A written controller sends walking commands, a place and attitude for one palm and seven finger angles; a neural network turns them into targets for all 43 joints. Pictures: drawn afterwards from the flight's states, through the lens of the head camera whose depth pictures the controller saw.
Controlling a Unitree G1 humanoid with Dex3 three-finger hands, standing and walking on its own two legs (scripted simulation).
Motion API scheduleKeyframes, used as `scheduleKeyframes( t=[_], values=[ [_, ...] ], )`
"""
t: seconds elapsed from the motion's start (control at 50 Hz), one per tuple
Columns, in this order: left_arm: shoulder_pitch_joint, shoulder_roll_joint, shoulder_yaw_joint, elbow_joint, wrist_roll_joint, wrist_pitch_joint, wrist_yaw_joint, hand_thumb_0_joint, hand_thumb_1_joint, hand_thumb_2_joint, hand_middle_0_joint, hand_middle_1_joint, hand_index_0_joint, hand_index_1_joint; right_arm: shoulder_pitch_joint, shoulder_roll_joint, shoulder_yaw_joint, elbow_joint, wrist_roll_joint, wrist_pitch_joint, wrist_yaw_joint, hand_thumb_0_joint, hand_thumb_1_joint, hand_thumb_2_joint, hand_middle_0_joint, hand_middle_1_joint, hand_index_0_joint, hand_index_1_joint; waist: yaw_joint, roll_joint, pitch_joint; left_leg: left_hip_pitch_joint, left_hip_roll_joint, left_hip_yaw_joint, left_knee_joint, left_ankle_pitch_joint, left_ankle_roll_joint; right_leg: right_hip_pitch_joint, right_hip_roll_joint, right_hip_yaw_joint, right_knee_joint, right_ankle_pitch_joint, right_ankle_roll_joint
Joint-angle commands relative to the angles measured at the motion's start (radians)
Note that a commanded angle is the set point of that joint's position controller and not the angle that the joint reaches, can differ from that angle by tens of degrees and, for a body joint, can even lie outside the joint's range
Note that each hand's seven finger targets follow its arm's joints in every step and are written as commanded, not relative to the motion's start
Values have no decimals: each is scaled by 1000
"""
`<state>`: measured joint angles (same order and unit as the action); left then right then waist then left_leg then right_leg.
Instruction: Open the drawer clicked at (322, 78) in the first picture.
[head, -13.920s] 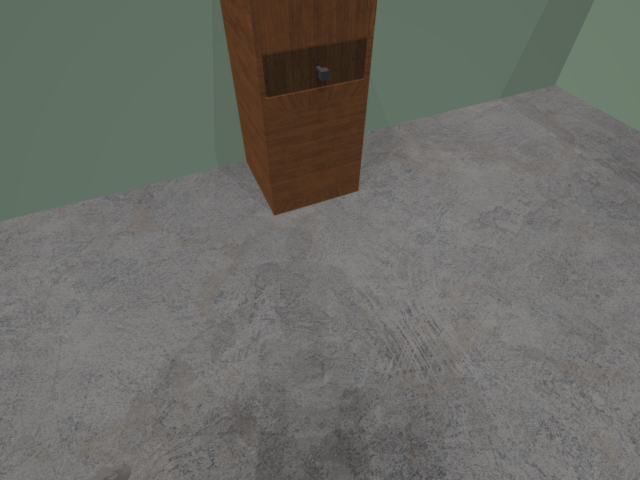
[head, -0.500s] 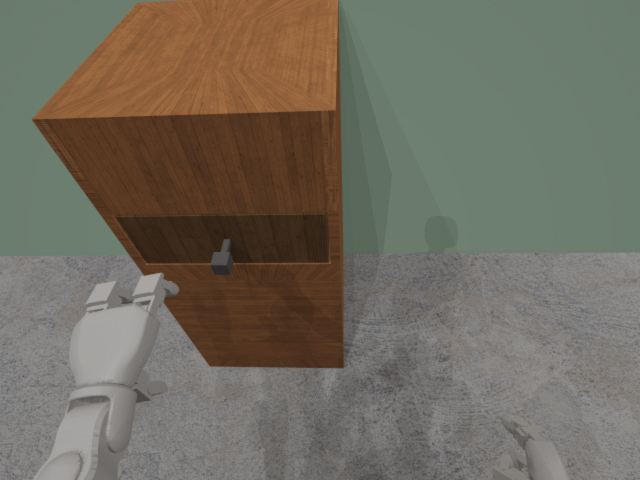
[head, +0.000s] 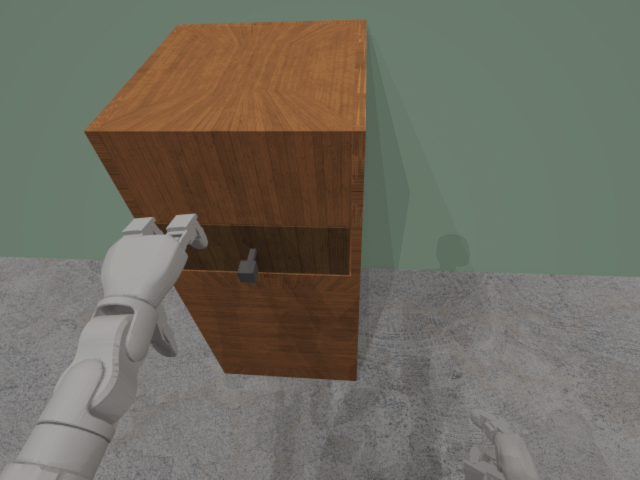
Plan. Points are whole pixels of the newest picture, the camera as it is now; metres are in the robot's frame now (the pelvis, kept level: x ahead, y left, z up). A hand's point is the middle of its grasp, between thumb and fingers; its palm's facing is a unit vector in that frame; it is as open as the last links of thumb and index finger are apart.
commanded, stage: raise the hand with hooked fingers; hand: left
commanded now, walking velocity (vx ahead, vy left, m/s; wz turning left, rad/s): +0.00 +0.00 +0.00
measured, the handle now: (250, 264) +0.51 +0.22 -0.12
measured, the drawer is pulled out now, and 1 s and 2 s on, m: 0.00 0.00 0.00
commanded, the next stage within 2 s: move the hooked fingers above the handle in 0.32 s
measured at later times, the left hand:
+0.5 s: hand (182, 296) +0.30 +0.22 +0.07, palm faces +0.05 -0.09 -0.99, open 13.8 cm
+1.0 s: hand (211, 278) +0.37 +0.22 +0.02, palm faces -0.01 -0.05 -1.00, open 13.8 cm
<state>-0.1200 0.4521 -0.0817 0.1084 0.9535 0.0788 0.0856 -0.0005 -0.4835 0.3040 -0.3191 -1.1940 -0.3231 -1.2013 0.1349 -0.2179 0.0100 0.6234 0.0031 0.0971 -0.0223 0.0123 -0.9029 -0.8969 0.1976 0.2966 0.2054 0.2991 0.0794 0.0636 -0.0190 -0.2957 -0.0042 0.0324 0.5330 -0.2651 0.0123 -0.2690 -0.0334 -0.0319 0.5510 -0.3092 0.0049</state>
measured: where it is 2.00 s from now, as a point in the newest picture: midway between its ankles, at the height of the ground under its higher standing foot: outside the picture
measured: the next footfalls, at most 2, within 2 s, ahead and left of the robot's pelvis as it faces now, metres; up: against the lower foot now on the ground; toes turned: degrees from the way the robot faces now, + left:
none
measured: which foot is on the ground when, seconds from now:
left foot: down 0.00-1.00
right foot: down 0.00-1.00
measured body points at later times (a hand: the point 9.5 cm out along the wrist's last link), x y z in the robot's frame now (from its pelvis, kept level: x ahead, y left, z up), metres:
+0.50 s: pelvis +0.00 -0.01 +0.00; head +0.01 -0.04 +0.45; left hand +0.30 +0.22 +0.13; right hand +0.18 -0.24 -0.11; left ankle +0.01 +0.11 -0.73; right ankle -0.01 -0.12 -0.73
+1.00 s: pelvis +0.00 -0.01 -0.01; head +0.04 -0.04 +0.44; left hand +0.36 +0.22 +0.08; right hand +0.12 -0.27 -0.14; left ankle +0.01 +0.11 -0.73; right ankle -0.01 -0.12 -0.73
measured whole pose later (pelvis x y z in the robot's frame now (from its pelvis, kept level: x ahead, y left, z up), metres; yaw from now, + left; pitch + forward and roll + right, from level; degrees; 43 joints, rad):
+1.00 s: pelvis +0.00 -0.01 -0.01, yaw -1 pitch +8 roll +1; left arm -0.34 0.41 -0.06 0.54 1.02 -0.01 0.24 0.00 -0.49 0.30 -0.32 -1.20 -0.32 -1.20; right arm 0.23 -0.24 -0.05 0.67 0.01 0.09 -0.04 0.01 -0.90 -0.90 0.20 0.30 0.20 0.30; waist 0.01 0.04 -0.07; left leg -0.47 0.02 0.04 0.64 -0.30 -0.01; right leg -0.46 -0.01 -0.02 0.67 -0.35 -0.02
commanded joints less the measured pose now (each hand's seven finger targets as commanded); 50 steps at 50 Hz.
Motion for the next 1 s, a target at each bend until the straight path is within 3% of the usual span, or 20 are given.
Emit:
scheduleKeyframes(
  t=[0.0,0.16,0.24,0.38,0.42,0.48,0.5,0.54,0.56,0.6,0.66,0.7,0.72,0.76,0.86,0.9,0.92,0.96,0.98],
  values=[
    [-186,176,121,-172,-15,-32,17,0,-500,300,-300,-1200,-300,-1200,-96,-130,-51,-149,1,-37,-4,0,-900,-900,200,300,200,300,0,-57,-217,108,-20,-15,-73,296,10,59,55,-2,-76,258,-41],
    [-222,222,173,-245,0,-71,87,0,-500,300,-300,-1200,-300,-1200,-88,-135,-67,-146,0,-49,-1,0,-900,-900,200,300,200,300,6,-27,-264,119,-22,-12,-69,279,12,55,55,7,-73,233,-42],
    [-234,202,150,-222,-2,-52,112,0,-500,300,-300,-1200,-300,-1200,-90,-134,-69,-134,8,-54,-5,0,-900,-900,200,300,200,300,-1,-23,-257,114,-26,-5,-70,257,15,46,51,11,-76,227,-40],
    [-216,175,109,-185,-7,-17,84,0,-500,300,-300,-1200,-300,-1200,-113,-132,-61,-135,13,-55,-12,0,-900,-900,200,300,200,300,-8,-49,-227,101,-31,7,-76,217,20,50,46,18,-93,207,-32],
    [-210,196,128,-155,-7,-20,75,0,-500,300,-300,-1200,-300,-1200,-109,-134,-59,-130,12,-53,-17,0,-900,-900,200,300,200,300,-7,-83,-211,86,-33,10,-74,217,22,54,46,23,-94,223,-30],
    [-239,200,132,-92,0,-30,67,0,-500,300,-300,-1200,-300,-1200,-103,-133,-55,-125,13,-52,-24,0,-900,-900,200,300,200,300,-10,-94,-181,61,-36,17,-70,177,22,33,44,27,-100,186,-26],
    [-290,188,114,-79,4,-39,67,0,-500,300,-300,-1200,-300,-1200,-95,-133,-55,-117,13,-54,-27,0,-900,-900,200,300,200,300,-22,-91,-181,63,-35,19,-63,174,23,16,44,26,-97,188,-26],
    [-324,200,123,-58,14,-61,73,0,-500,300,-300,-1200,-300,-1200,-85,-131,-59,-115,10,-57,-30,0,-900,-900,200,300,200,300,-21,-83,-205,61,-39,18,-50,170,24,9,44,28,-87,186,-27],
    [-353,208,127,-57,19,-75,79,0,-500,300,-300,-1200,-300,-1200,-78,-134,-62,-111,8,-59,-31,0,-900,-900,200,300,200,300,-24,-48,-217,67,-40,16,-45,165,23,-2,46,31,-85,172,-29],
    [-392,178,102,-56,26,-100,95,0,-500,300,-300,-1200,-300,-1200,-62,-128,-68,-108,5,-64,-30,0,-900,-900,200,300,200,300,-31,-24,-252,80,-39,12,-24,195,23,-18,48,24,-62,202,-34],
    [-436,180,106,29,36,-111,119,0,-500,300,-300,-1200,-300,-1200,-36,-132,-74,-93,4,-65,-31,0,-900,-900,200,300,200,300,-45,-65,-247,44,-40,7,-4,169,22,-50,52,21,-48,181,-31],
    [-485,142,69,47,43,-118,136,0,-500,300,-300,-1200,-300,-1200,-26,-130,-81,-89,5,-69,-28,0,-900,-900,200,300,200,300,-52,-48,-264,50,-36,7,10,172,23,-83,52,18,-33,181,-33],
    [-479,162,89,72,50,-115,146,0,-500,300,-300,-1200,-300,-1200,-16,-132,-84,-87,4,-67,-28,0,-900,-900,200,300,200,300,-44,-49,-287,44,-38,6,18,189,23,-74,54,17,-20,199,-36],
    [-526,168,89,120,60,-107,159,0,-500,300,-300,-1200,-300,-1200,0,-138,-87,-79,4,-62,-27,0,-900,-900,200,300,200,300,-56,-57,-294,26,-37,4,27,181,22,-85,56,15,-11,193,-35],
    [-499,213,144,208,70,-95,190,0,-500,300,-300,-1200,-300,-1200,29,-146,-97,-80,4,-48,-25,0,-900,-900,200,300,200,300,-32,-54,-364,-16,-37,8,51,242,23,-44,58,20,28,277,-40],
    [-501,175,112,238,63,-89,193,0,-500,300,-300,-1200,-300,-1200,40,-145,-97,-83,10,-44,-23,0,-900,-900,200,300,200,300,-44,-59,-336,-38,-35,12,57,235,25,-61,56,18,32,283,-38],
    [-514,197,130,263,65,-89,195,0,-500,300,-300,-1200,-300,-1200,50,-150,-100,-75,9,-42,-24,0,-900,-900,200,300,200,300,-48,-92,-343,-48,-34,14,61,234,27,-57,57,20,35,291,-36],
    [-525,230,158,289,75,-91,199,0,-500,300,-300,-1200,-300,-1200,62,-156,-103,-73,6,-38,-28,0,-900,-900,200,300,200,300,-50,-100,-359,-65,-35,14,69,240,28,-50,59,23,41,298,-35],
    [-536,197,125,285,76,-97,200,0,-500,300,-300,-1200,-300,-1200,66,-153,-105,-79,9,-38,-27,0,-900,-900,200,300,200,300,-56,-79,-355,-65,-36,17,72,228,29,-70,57,25,41,288,-34]
  ],
)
